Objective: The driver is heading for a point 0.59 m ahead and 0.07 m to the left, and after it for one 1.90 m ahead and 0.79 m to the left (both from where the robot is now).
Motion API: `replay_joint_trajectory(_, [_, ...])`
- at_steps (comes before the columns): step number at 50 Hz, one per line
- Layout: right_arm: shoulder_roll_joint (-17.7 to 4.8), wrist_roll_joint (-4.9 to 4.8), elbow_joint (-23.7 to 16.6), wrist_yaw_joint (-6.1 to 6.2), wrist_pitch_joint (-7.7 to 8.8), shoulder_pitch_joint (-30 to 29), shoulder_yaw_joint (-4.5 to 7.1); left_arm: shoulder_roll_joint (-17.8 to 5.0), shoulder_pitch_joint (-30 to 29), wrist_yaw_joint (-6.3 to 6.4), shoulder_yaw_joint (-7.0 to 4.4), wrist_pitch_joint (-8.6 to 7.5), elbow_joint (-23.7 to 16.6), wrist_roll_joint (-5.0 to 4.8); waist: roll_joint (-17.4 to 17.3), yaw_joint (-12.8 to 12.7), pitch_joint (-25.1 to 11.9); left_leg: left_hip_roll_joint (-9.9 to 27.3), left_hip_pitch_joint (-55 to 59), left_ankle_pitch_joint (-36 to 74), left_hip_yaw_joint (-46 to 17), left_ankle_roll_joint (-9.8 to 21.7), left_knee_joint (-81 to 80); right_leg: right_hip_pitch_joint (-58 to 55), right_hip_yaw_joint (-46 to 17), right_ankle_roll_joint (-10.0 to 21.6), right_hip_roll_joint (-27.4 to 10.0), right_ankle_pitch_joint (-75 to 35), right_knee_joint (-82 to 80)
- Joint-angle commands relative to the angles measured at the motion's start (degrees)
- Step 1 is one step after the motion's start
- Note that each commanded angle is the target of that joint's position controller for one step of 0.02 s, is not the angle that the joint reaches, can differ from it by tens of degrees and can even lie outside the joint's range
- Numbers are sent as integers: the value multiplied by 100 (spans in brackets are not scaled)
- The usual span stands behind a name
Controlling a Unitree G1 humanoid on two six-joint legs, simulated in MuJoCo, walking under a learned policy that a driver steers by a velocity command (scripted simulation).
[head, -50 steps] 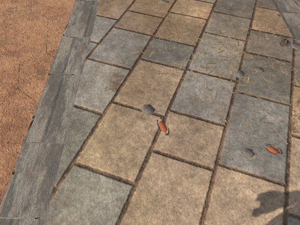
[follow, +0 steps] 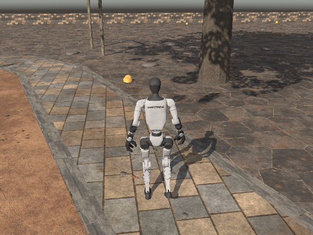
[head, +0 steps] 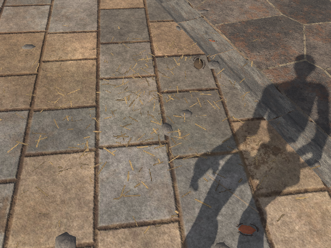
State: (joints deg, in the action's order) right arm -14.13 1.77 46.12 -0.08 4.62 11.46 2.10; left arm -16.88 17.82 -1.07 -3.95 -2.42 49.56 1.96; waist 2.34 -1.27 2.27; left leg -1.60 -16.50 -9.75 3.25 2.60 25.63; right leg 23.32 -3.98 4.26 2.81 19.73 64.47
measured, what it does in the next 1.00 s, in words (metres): walks ahead, turning left: right foot, then left foot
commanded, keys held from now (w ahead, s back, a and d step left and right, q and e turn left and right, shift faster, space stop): w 0.36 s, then w+q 0.40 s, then q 0.24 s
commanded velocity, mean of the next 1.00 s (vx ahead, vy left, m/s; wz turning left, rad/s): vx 0.45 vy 0.00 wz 0.18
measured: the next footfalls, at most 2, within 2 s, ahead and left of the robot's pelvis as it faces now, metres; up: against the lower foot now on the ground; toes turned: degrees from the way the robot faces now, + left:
right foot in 0.34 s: +0.31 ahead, -0.13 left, +0.00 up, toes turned -5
left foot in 0.88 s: +0.58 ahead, +0.06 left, +0.00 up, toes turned +16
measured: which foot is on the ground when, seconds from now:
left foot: down 0.00-0.34, up 0.36-0.86, down 0.88-1.00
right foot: up 0.00-0.32, down 0.34-0.86, up 0.88-1.00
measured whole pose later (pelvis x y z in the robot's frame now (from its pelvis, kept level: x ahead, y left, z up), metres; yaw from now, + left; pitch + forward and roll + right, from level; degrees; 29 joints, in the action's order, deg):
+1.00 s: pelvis +0.48 -0.01 -0.01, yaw +16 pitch +0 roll +0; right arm -14.7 0.2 47.3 -0.4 1.2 8.5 3.6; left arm -12.4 15.1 1.6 -1.9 -3.2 50.9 0.8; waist 0.1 -0.9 5.7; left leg -6.1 -22.6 -9.2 4.3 7.7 31.3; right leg 22.0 2.3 -0.8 -1.6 25.4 74.5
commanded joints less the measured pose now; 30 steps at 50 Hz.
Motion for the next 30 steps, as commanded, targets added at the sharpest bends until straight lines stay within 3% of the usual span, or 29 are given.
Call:
replay_joint_trajectory(1, [-501, -80, 11, -60, 205, 551, 110, -118, 383, -86, 6, 54, -235, 64, -814, -7, -241, 1486, 753, 889, -1569, 828, -1476, 804, -178, -67, -303, -235, -78])
replay_joint_trajectory(5, [-544, -100, 220, -81, 217, 830, 125, -49, -575, -159, 102, 44, -564, 64, -724, 81, -11, 1406, 836, 865, -1062, 886, -1836, 1332, 96, -207, -563, -993, -1038])
replay_joint_trajectory(8, [-590, -124, 360, -93, 178, 1069, 133, 116, -1301, -210, 234, -4, -771, 26, -732, 247, 84, 1218, 718, 1083, -660, 785, -1871, 953, 498, -268, -641, -1560, -2138])
replay_joint_trajectory(11, [-747, -114, 515, -91, 144, 1402, 167, 52, -1735, -187, 266, -30, -894, -15, -757, 385, 102, 1331, 951, 1422, -606, 742, -1699, 601, 712, -235, -546, -1513, -2769])
replay_joint_trajectory(14, [-833, -92, 646, -58, 66, 1539, 187, -58, -1799, -123, 240, -68, -950, -7, -791, 349, 126, 1549, 1358, 1864, -679, 693, -1336, 321, 781, -52, -440, -1065, -3176])
replay_joint_trajectory(15, [-856, -98, 680, -44, 34, 1529, 190, -81, -1581, -98, 220, -94, -883, 17, -781, 233, 48, 1543, 1426, 2295, -631, 648, -1006, -40, 835, 31, -325, -928, -3399])
replay_joint_trajectory(16, [-830, -123, 722, -35, 0, 1521, 177, -125, -1027, -60, 173, -143, -680, 59, -605, -38, -195, 1370, 1372, 2884, -421, 554, -257, -813, 890, 139, -168, -1007, -3820])
replay_joint_trajectory(17, [-688, -135, 707, -26, -8, 1558, 125, -354, -127, 1, 72, -211, -365, 137, -347, -352, -760, 1098, 893, 2707, -186, 428, 839, -2078, 626, 311, -332, -944, -3908])
replay_joint_trajectory(18, [-319, -217, 399, -44, 12, 1513, 6, -890, 824, 85, -67, -246, -253, 255, 505, -683, -1573, 674, -494, 842, 179, 198, 2689, -3625, -1245, 741, -1891, -142, -4172])
replay_joint_trajectory(19, [-178, -226, 351, -24, -5, 1867, 4, -1236, 933, 108, -171, -167, -196, 101, 1301, -499, -1754, -69, -1931, -2165, 61, 135, 4043, -4051, -3224, 1237, -2859, -36, -4908])
replay_joint_trajectory(20, [-672, -112, 413, 15, -71, 1444, 149, -843, 556, 98, -99, -131, -221, -56, 407, -411, -1015, 273, -2308, -1828, -496, 218, 4381, -3433, -2668, 1097, -2561, 97, -4927])
replay_joint_trajectory(21, [-558, -138, 365, -33, -52, 1214, 141, -499, 88, 75, -2, -160, -284, -73, 254, -206, -462, 463, -2229, -1304, -597, 245, 4220, -2708, -1885, 919, -2289, -274, -5096])
replay_joint_trajectory(22, [-432, -159, 410, -57, -72, 1152, 127, -252, -195, 55, 57, -205, -306, -63, 170, -44, -242, 601, -1966, -978, -601, 227, 3952, -2197, -1294, 703, -2016, -627, -5325])
replay_joint_trajectory(23, [-394, -88, 470, -83, -141, 1184, 138, -121, -290, 73, 94, -250, -280, -77, 248, 82, -90, 666, -1759, -823, -593, 172, 3790, -1864, -875, 539, -1820, -926, -5476])
replay_joint_trajectory(24, [-310, -29, 543, -127, -214, 1296, 130, -43, -310, 95, 115, -295, -231, -80, 296, 183, -67, 677, -1588, -668, -580, 112, 3760, -1682, -539, 451, -1681, -1227, -5587])
replay_joint_trajectory(26, [-245, -21, 515, -187, -299, 1184, 156, -100, -117, 114, 95, -397, -106, -98, 197, 259, -59, 645, -1681, -373, -561, 59, 3797, -1686, -134, 444, -1637, -1923, -5676])
replay_joint_trajectory(30, [-175, -22, 277, -234, -362, 431, 163, -105, 243, 145, 82, -439, 103, -105, 109, 191, 160, 703, -2383, 372, -517, -31, 3442, -1888, 510, 436, -1592, -2467, -5784])
Velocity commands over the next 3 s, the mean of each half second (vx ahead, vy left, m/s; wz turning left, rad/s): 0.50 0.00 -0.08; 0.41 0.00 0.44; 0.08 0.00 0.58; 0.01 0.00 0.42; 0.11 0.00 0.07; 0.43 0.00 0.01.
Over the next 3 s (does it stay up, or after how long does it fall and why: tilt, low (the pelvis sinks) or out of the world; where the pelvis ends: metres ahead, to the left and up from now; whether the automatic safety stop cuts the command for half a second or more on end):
stays up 0.74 0.11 -0.02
